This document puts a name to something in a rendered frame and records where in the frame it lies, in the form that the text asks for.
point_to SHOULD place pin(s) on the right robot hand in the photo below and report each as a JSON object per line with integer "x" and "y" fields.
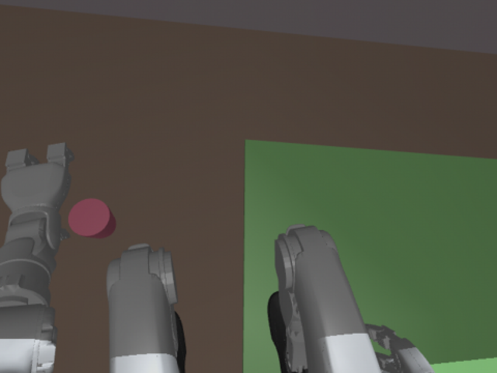
{"x": 404, "y": 357}

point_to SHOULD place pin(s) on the cup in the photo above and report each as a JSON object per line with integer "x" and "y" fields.
{"x": 92, "y": 218}

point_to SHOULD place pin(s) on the left robot hand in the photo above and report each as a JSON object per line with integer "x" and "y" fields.
{"x": 28, "y": 183}

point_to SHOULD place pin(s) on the left robot arm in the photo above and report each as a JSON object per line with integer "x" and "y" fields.
{"x": 28, "y": 336}

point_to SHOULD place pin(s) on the right robot foot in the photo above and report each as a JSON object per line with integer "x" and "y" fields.
{"x": 278, "y": 332}

